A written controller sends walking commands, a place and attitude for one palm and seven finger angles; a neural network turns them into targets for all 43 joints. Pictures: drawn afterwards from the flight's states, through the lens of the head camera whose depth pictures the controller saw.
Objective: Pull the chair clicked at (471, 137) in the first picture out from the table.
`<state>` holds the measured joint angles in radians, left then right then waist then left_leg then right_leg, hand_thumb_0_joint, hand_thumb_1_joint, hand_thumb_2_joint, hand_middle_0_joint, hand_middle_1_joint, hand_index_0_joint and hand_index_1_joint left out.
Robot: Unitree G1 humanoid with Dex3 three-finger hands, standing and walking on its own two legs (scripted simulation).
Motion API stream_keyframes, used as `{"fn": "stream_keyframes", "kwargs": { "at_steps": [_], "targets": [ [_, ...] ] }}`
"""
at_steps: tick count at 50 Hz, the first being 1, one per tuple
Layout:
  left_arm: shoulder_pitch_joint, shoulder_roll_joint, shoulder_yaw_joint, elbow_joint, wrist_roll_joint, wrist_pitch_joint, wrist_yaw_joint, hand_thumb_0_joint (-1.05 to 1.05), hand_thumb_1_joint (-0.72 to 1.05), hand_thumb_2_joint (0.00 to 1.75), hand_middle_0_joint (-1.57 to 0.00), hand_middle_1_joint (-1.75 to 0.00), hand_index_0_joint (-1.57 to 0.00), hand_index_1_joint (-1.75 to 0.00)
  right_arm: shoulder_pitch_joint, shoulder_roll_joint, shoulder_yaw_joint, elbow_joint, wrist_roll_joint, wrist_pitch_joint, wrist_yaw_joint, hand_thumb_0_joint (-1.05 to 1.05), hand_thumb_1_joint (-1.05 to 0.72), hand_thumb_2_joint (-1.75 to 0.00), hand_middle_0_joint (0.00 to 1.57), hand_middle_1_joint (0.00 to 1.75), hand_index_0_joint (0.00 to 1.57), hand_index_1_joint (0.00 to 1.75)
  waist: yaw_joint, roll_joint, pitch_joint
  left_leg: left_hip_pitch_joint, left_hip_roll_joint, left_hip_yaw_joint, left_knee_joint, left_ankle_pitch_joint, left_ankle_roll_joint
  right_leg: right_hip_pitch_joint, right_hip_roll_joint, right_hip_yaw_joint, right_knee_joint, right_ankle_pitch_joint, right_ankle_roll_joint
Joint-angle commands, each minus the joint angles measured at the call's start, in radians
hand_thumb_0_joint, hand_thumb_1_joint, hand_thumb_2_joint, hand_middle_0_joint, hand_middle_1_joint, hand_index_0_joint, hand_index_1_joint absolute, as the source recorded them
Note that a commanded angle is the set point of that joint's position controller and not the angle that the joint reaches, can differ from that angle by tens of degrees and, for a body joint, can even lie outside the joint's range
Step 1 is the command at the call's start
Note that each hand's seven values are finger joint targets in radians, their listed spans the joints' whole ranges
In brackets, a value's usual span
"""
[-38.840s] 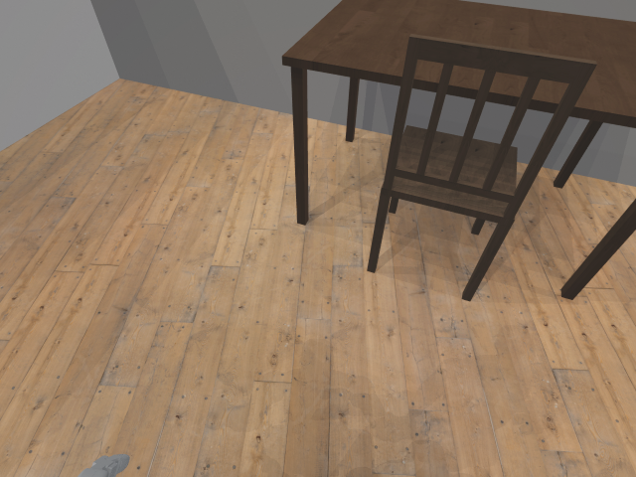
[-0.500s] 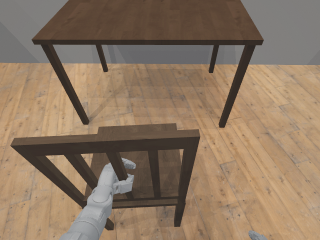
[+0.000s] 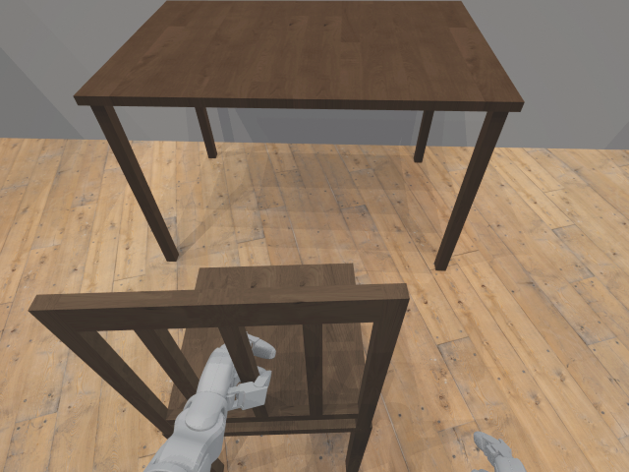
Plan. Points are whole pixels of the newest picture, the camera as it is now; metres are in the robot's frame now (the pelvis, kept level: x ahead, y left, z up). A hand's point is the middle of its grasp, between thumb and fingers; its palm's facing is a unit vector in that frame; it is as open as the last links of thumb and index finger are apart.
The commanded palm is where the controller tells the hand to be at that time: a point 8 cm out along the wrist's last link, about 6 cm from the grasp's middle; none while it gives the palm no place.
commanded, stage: stop walking, hand still on the chair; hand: left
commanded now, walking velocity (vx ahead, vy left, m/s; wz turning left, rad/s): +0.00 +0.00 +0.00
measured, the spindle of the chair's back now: (249, 375) +0.27 +0.11 -0.08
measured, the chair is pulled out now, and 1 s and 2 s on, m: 0.59 0.59 0.59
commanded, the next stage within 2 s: open the thumb and straighten the fingers in 0.04 s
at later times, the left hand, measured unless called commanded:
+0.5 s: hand (253, 378) +0.26 +0.10 -0.06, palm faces -0.11 -0.98 -0.15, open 11.3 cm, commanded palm +0.24 +0.16 -0.05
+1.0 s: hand (248, 385) +0.25 +0.11 -0.07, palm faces -0.10 -0.98 -0.14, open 17.3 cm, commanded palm +0.23 +0.17 -0.05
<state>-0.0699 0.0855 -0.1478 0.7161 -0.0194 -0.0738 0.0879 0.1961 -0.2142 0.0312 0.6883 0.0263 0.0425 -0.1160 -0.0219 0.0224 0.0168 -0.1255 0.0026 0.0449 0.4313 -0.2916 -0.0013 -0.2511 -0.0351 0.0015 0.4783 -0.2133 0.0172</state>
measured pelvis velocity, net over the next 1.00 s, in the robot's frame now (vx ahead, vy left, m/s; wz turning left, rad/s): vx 0.00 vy -0.01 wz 0.06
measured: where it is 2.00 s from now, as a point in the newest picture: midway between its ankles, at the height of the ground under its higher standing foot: outside the picture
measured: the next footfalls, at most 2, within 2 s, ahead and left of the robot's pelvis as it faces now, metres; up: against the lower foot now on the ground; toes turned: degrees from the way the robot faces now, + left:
none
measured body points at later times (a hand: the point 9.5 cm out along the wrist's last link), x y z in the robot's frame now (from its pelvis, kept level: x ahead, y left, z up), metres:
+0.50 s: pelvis -0.01 +0.00 -0.02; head +0.02 -0.02 +0.43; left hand +0.26 +0.16 -0.05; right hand +0.13 -0.26 -0.13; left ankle -0.04 +0.12 -0.74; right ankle +0.03 -0.13 -0.74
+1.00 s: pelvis +0.00 -0.01 -0.04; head +0.04 -0.02 +0.41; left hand +0.26 +0.16 -0.06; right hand +0.17 -0.25 -0.13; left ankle -0.04 +0.12 -0.74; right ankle +0.03 -0.13 -0.74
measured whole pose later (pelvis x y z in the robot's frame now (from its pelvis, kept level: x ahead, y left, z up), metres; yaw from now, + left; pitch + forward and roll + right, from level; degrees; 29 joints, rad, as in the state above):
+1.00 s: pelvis +0.00 -0.01 -0.04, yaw +4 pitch +9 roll +0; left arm 0.07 0.15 -0.11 0.24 -0.04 0.20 -0.02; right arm 0.24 -0.27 0.03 0.55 0.04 -0.06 -0.07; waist -0.05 0.05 -0.11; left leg -0.52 0.00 -0.02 0.82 -0.46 -0.01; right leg -0.60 -0.05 -0.05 0.82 -0.38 0.01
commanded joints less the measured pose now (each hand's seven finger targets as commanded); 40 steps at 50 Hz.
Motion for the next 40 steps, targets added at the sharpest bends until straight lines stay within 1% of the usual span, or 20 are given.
{"fn": "stream_keyframes", "kwargs": {
  "at_steps": [1,7,8,9,10,11,12,14,16,18,19,22,23,25,29,32,33,37,38,40],
  "targets": [
    [-0.206,0.092,0.033,-0.223,0.002,-0.068,0.007,0.0,0.9,0.9,-0.5,-1.45,-0.5,-1.45,-0.06,-0.108,-0.037,-0.126,-0.005,-0.036,-0.006,0.0,-0.9,-0.9,0.2,0.3,0.2,0.3,0.01,-0.03,-0.217,0.047,0.109,-0.083,-0.037,0.362,0.015,0.108,-0.086,0.068,-0.03,0.349,-0.054],
    [-0.197,0.107,0.047,-0.255,0.0,-0.07,0.01,0.0,0.9,0.9,-0.5,-1.45,-0.5,-1.45,-0.064,-0.106,-0.037,-0.133,-0.004,-0.03,-0.007,0.0,-0.9,-0.9,0.2,0.3,0.2,0.3,0.012,-0.032,-0.215,0.033,0.106,-0.084,-0.042,0.321,0.015,0.122,-0.091,0.069,-0.042,0.322,-0.054],
    [-0.058,0.039,-0.029,-0.093,-0.001,0.007,-0.015,0.0,0.78,0.84,-0.5,-1.45,-0.5,-1.45,-0.054,-0.167,-0.058,-0.109,0.023,-0.019,0.027,0.0,-0.9,-0.9,0.2,0.3,0.2,0.3,-0.05,-0.129,-0.194,-0.098,0.049,-0.041,-0.008,0.271,0.005,0.061,-0.046,-0.02,0.01,0.245,-0.048],
    [-0.145,0.048,0.012,-0.19,-0.023,0.001,-0.026,0.0,0.66,0.78,-0.5,-1.45,-0.5,-1.45,-0.046,-0.153,-0.05,-0.124,0.031,-0.023,0.051,0.0,-0.9,-0.9,0.2,0.3,0.2,0.3,-0.048,-0.214,-0.134,-0.157,0.05,-0.037,0.019,0.207,0.018,0.013,-0.036,-0.02,0.011,0.222,-0.042],
    [-0.202,0.092,0.04,-0.303,-0.02,-0.011,-0.041,0.0,0.54,0.73,-0.5,-1.45,-0.5,-1.45,-0.067,-0.162,-0.064,-0.15,0.025,-0.035,0.058,0.0,-0.9,-0.9,0.2,0.3,0.2,0.3,-0.035,-0.196,-0.199,-0.181,0.037,-0.036,0.032,0.18,0.024,0.028,-0.034,-0.013,0.024,0.202,-0.043],
    [-0.2,0.132,0.075,-0.334,-0.021,-0.014,-0.045,0.0,0.42,0.67,-0.5,-1.45,-0.5,-1.45,-0.074,-0.158,-0.068,-0.158,0.027,-0.047,0.062,0.0,-0.9,-0.9,0.2,0.3,0.2,0.3,-0.031,-0.135,-0.208,-0.19,0.025,-0.03,0.051,0.148,0.026,0.013,-0.029,-0.004,0.031,0.162,-0.043],
    [-0.176,0.115,0.063,-0.364,-0.024,-0.009,-0.053,0.0,0.3,0.61,-0.5,-1.45,-0.5,-1.45,-0.074,-0.151,-0.065,-0.169,0.025,-0.058,0.069,0.0,-0.9,-0.9,0.2,0.3,0.2,0.3,-0.02,-0.067,-0.234,-0.193,0.017,-0.028,0.063,0.14,0.023,0.009,-0.029,-0.006,0.042,0.144,-0.046],
    [-0.172,0.134,0.068,-0.413,-0.02,0.013,-0.061,0.0,0.05,0.49,-0.5,-1.45,-0.5,-1.45,-0.066,-0.15,-0.063,-0.177,0.026,-0.068,0.078,0.0,-0.9,-0.9,0.2,0.3,0.2,0.3,-0.025,-0.003,-0.254,-0.209,0.01,-0.028,0.089,0.12,0.02,-0.019,-0.024,-0.007,0.059,0.109,-0.049],
    [-0.148,0.113,0.05,-0.408,-0.011,0.04,-0.067,0.0,-0.19,0.37,-0.5,-1.45,-0.5,-1.45,-0.061,-0.149,-0.061,-0.188,0.024,-0.076,0.083,0.0,-0.9,-0.9,0.2,0.3,0.2,0.3,-0.029,0.007,-0.243,-0.242,0.009,-0.032,0.112,0.102,0.019,-0.062,-0.018,-0.021,0.083,0.078,-0.048],
    [-0.144,0.128,0.068,-0.399,-0.011,0.072,-0.069,0.0,-0.43,0.26,-0.47,-1.38,-0.47,-1.38,-0.056,-0.161,-0.064,-0.195,0.025,-0.079,0.086,0.0,-0.9,-0.9,0.2,0.3,0.2,0.3,-0.032,-0.01,-0.233,-0.282,0.007,-0.037,0.132,0.069,0.019,-0.091,-0.012,-0.023,0.1,0.044,-0.047],
    [-0.202,0.158,0.09,-0.456,-0.013,0.078,-0.062,0.0,-0.55,0.2,-0.45,-1.3,-0.45,-1.3,-0.054,-0.163,-0.063,-0.203,0.026,-0.081,0.084,0.0,-0.9,-0.9,0.2,0.3,0.2,0.3,-0.033,-0.009,-0.268,-0.278,0.004,-0.037,0.138,0.055,0.021,-0.087,-0.013,-0.023,0.103,0.028,-0.043],
    [-0.12,0.123,0.083,-0.468,-0.019,0.111,-0.06,0.0,-0.55,0.2,-0.38,-1.09,-0.38,-1.09,-0.053,-0.162,-0.064,-0.227,0.022,-0.096,0.078,0.0,-0.9,-0.9,0.2,0.3,0.2,0.3,-0.019,-0.046,-0.303,-0.295,0.004,-0.037,0.157,0.079,0.019,-0.082,-0.009,-0.031,0.134,0.049,-0.04],
    [-0.126,0.135,0.094,-0.481,-0.026,0.121,-0.059,0.0,-0.55,0.2,-0.35,-1.01,-0.35,-1.01,-0.052,-0.168,-0.064,-0.23,0.022,-0.098,0.076,0.0,-0.9,-0.9,0.2,0.3,0.2,0.3,-0.023,-0.058,-0.307,-0.304,0.004,-0.043,0.163,0.086,0.019,-0.083,-0.007,-0.033,0.141,0.06,-0.042],
    [-0.092,0.094,0.069,-0.489,-0.032,0.138,-0.066,0.0,-0.55,0.2,-0.3,-0.87,-0.3,-0.87,-0.05,-0.167,-0.063,-0.242,0.022,-0.105,0.075,0.0,-0.9,-0.9,0.2,0.3,0.2,0.3,-0.025,-0.096,-0.301,-0.325,0.004,-0.039,0.179,0.08,0.019,-0.097,-0.007,-0.039,0.155,0.06,-0.034],
    [-0.106,0.124,0.083,-0.546,-0.027,0.157,-0.074,0.0,-0.55,0.2,-0.2,-0.58,-0.2,-0.58,-0.038,-0.174,-0.063,-0.249,0.018,-0.12,0.065,0.0,-0.9,-0.9,0.2,0.3,0.2,0.3,-0.034,-0.089,-0.304,-0.334,0.001,-0.044,0.209,0.102,0.021,-0.119,-0.006,-0.041,0.18,0.081,-0.034],
    [-0.096,0.102,0.054,-0.602,-0.021,0.166,-0.079,0.0,-0.55,0.2,-0.13,-0.36,-0.13,-0.36,-0.034,-0.167,-0.059,-0.262,0.017,-0.131,0.061,0.0,-0.9,-0.9,0.2,0.3,0.2,0.3,-0.037,-0.068,-0.321,-0.322,0.001,-0.046,0.229,0.125,0.02,-0.137,-0.007,-0.048,0.199,0.095,-0.032],
    [-0.119,0.172,0.115,-0.579,-0.016,0.171,-0.076,0.0,-0.55,0.2,-0.1,-0.29,-0.1,-0.29,-0.022,-0.178,-0.059,-0.251,0.015,-0.131,0.056,0.0,-0.9,-0.9,0.2,0.3,0.2,0.3,-0.042,-0.07,-0.302,-0.342,-0.001,-0.048,0.241,0.122,0.021,-0.148,-0.004,-0.043,0.203,0.098,-0.034],
    [-0.097,0.157,0.106,-0.613,-0.019,0.182,-0.084,0.0,-0.55,0.2,0.0,0.0,0.0,0.0,-0.023,-0.168,-0.052,-0.268,0.014,-0.138,0.05,0.0,-0.9,-0.9,0.2,0.3,0.2,0.3,-0.04,-0.083,-0.307,-0.362,-0.007,-0.048,0.255,0.108,0.024,-0.144,-0.006,-0.045,0.215,0.088,-0.028],
    [-0.11,0.167,0.109,-0.626,-0.018,0.184,-0.088,0.0,-0.55,0.2,0.0,0.0,0.0,0.0,-0.025,-0.172,-0.052,-0.266,0.012,-0.14,0.048,0.0,-0.9,-0.9,0.2,0.3,0.2,0.3,-0.04,-0.053,-0.314,-0.358,-0.008,-0.049,0.26,0.114,0.023,-0.148,-0.006,-0.044,0.217,0.092,-0.032],
    [-0.064,0.162,0.11,-0.621,-0.022,0.193,-0.096,0.0,-0.55,0.2,0.0,0.0,0.0,0.0,-0.02,-0.168,-0.051,-0.27,0.012,-0.144,0.045,0.0,-0.9,-0.9,0.2,0.3,0.2,0.3,-0.038,-0.068,-0.327,-0.358,-0.008,-0.047,0.271,0.13,0.024,-0.139,-0.008,-0.048,0.226,0.112,-0.029]
  ]
}}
